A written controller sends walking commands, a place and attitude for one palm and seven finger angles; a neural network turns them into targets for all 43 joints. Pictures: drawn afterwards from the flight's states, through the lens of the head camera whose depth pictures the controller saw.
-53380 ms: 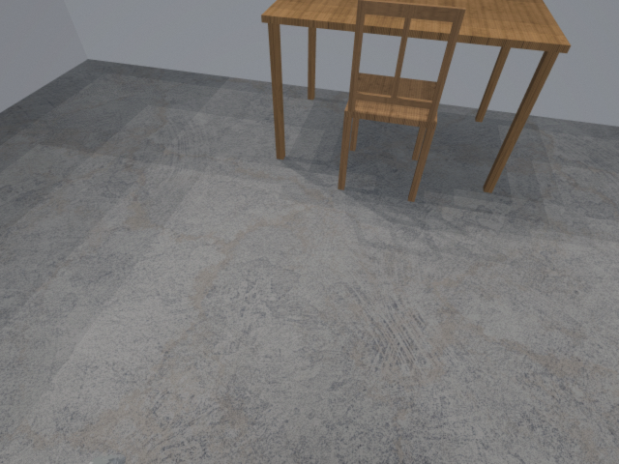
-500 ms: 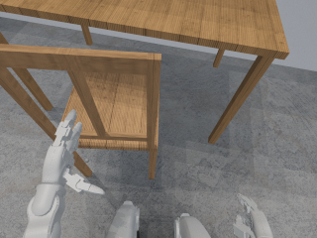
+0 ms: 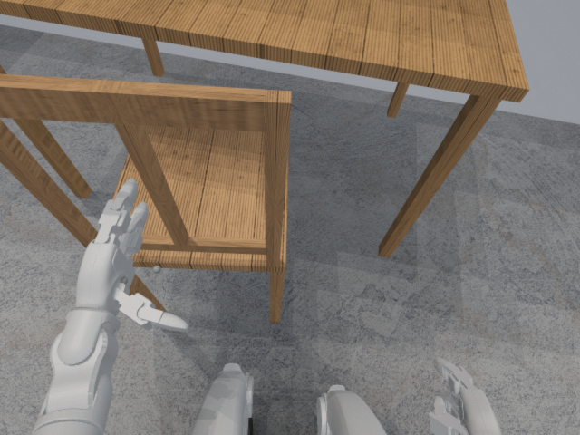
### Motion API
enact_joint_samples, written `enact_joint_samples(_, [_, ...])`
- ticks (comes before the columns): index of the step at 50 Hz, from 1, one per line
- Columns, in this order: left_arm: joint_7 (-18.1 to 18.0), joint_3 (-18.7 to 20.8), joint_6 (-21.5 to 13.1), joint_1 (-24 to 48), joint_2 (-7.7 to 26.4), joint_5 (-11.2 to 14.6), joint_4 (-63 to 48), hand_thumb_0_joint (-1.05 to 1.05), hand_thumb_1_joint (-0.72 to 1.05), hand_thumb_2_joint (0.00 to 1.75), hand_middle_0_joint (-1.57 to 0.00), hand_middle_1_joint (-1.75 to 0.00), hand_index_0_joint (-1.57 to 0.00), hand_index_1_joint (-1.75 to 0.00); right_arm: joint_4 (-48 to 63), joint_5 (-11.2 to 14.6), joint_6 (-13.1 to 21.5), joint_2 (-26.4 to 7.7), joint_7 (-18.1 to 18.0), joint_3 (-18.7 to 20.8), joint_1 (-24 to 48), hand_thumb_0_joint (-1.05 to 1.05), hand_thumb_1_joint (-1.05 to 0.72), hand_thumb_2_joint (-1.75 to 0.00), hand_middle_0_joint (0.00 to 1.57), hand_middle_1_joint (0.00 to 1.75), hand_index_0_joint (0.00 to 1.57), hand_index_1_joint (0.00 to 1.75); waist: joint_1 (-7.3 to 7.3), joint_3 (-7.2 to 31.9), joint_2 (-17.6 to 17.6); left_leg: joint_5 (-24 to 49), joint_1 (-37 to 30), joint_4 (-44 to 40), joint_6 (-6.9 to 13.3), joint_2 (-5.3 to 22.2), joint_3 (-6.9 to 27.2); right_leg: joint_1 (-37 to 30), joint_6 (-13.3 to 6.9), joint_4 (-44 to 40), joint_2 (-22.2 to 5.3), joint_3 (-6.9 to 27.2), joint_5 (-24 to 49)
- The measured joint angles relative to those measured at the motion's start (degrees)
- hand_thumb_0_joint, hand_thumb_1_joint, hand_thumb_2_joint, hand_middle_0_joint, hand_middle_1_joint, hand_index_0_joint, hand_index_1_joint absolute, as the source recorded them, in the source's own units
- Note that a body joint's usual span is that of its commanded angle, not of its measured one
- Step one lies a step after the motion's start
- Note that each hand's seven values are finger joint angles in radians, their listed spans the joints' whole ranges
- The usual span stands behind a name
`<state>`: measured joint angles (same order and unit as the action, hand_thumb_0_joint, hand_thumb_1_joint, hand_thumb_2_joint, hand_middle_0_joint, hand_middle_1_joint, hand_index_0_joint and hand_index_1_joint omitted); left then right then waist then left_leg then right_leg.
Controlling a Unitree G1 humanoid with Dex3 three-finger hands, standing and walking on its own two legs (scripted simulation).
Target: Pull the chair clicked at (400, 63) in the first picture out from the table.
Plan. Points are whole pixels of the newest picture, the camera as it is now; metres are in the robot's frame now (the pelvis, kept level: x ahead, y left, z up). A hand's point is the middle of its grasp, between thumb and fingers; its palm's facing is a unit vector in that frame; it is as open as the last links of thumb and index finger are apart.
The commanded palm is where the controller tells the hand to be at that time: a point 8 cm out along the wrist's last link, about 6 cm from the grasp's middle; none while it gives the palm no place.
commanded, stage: push the fingers through the gap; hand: left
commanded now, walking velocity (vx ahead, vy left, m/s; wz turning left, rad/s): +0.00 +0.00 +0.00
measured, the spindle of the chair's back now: (161, 194) +0.44 +0.21 +0.02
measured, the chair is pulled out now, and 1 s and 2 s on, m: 0.16 0.16 0.16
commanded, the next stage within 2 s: hook a spindle and tug to test in 1.28 s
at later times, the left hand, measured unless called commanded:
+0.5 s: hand (159, 238) +0.37 +0.19 +0.03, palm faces -0.01 -1.00 -0.03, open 16.9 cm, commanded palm +0.35 +0.24 +0.03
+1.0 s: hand (165, 212) +0.41 +0.19 +0.03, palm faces +0.00 -1.00 -0.03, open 16.9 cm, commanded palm +0.39 +0.24 +0.03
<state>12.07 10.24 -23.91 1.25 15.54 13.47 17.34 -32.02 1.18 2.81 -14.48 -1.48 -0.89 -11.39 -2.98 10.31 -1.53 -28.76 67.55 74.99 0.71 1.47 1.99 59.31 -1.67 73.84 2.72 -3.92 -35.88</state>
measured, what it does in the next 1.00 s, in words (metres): stands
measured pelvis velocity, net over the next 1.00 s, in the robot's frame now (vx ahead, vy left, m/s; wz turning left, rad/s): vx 0.00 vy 0.01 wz -0.01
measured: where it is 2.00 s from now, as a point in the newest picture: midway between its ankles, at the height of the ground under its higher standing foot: outside the picture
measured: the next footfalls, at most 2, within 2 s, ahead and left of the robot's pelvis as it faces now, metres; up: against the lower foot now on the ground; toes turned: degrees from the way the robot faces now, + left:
none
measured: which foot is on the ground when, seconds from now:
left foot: down 0.00-1.00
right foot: down 0.00-1.00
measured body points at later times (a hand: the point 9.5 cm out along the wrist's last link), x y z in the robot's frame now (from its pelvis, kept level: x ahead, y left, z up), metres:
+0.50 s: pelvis +0.00 +0.01 +0.00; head +0.11 +0.03 +0.44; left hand +0.36 +0.24 +0.03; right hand +0.13 -0.25 -0.10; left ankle +0.06 +0.11 -0.62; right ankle +0.00 -0.11 -0.62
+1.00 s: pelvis +0.00 +0.01 +0.00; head +0.11 +0.03 +0.43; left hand +0.40 +0.25 +0.03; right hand +0.10 -0.26 -0.11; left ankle +0.06 +0.11 -0.62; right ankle +0.00 -0.11 -0.62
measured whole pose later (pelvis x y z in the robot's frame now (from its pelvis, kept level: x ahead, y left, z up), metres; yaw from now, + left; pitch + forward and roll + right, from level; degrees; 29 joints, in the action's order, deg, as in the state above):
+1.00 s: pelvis +0.00 +0.01 +0.00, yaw -1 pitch +23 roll -4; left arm 11.4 14.5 -26.0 24.1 18.6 10.4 40.7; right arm -34.5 0.6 -1.8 -14.9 -0.4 -0.9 -14.6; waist -5.2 9.8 -1.5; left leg -28.1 70.0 74.8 1.4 1.6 1.3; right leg 61.9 -0.9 73.5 2.7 -3.2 -34.9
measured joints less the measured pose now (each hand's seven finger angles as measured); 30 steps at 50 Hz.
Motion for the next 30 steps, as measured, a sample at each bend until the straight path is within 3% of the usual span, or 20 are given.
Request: enact_joint_samples(30, [-1.33, 1.74, -0.99, 13.07, 0.64, -2.18, 13.16, -0.02, -0.50, 0.30, -0.06, -0.08, -0.06, -0.08, -1.55, -0.37, -2.53, -0.14, 0.84, -0.02, -2.15, 0.01, -0.90, -0.90, 0.20, 0.30, 0.21, 0.30, -1.08, 0.03, -0.03, 0.58, 0.25, -1.28, 0.86, -0.12, -1.11, 0.51, 0.92, -1.32, -0.25, 1.11, 0.94])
